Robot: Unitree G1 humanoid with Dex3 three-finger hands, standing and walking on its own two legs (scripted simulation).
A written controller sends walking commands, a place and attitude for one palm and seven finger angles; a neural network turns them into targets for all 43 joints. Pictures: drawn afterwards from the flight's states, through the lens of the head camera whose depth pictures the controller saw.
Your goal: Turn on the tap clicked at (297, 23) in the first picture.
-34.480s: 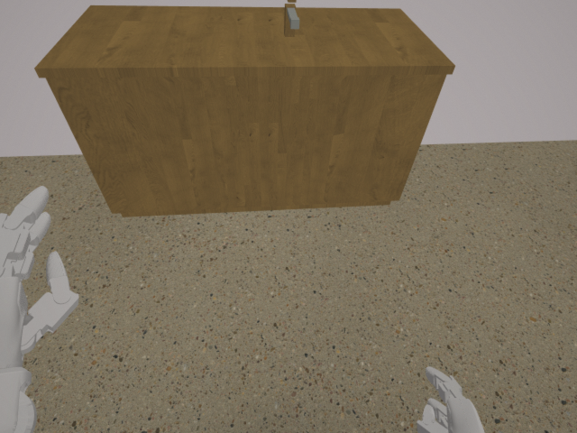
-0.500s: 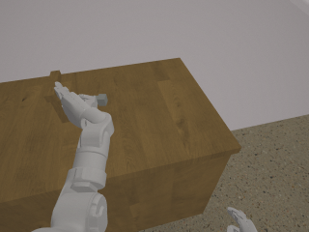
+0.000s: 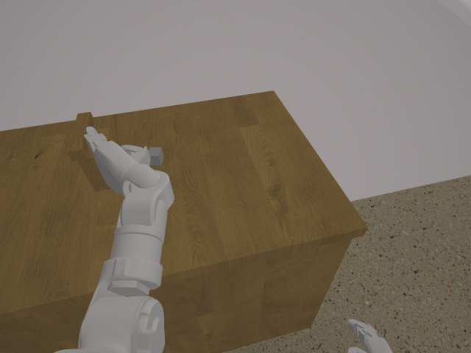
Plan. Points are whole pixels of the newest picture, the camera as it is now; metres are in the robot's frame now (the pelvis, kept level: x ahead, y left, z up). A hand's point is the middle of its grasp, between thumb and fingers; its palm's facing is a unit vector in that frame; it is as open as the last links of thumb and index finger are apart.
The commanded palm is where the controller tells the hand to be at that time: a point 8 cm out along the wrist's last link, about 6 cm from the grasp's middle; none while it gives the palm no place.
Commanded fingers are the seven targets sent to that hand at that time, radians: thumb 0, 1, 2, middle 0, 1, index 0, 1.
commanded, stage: draw the hand back beside the body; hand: left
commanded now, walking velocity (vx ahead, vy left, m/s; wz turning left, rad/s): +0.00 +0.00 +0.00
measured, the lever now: (155, 156) +0.49 +0.21 +0.08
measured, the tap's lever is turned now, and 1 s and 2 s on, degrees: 75 75 75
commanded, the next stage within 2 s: step back with the hand held close in 1.54 s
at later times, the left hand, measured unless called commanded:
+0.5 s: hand (113, 197) +0.30 +0.21 +0.16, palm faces +0.27 -0.93 -0.25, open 7.7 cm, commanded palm +0.28 +0.24 +0.17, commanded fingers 0.00 0.90 0.90 -0.17 -0.22 -0.17 -0.22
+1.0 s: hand (68, 232) +0.23 +0.24 +0.16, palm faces +0.31 -0.91 -0.29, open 7.5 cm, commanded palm +0.20 +0.28 +0.17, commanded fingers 0.00 0.90 0.90 -0.20 -0.29 -0.20 -0.29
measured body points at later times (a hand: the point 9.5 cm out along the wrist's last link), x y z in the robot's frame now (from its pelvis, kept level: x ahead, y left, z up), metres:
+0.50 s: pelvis +0.00 +0.01 +0.01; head -0.03 -0.02 +0.46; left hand +0.28 +0.26 +0.17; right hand +0.16 -0.23 -0.08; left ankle +0.02 +0.14 -0.73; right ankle +0.00 -0.07 -0.73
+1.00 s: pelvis +0.00 +0.03 +0.01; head -0.03 +0.01 +0.46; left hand +0.21 +0.29 +0.18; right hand +0.20 -0.19 -0.07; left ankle +0.02 +0.14 -0.73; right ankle +0.00 -0.07 -0.73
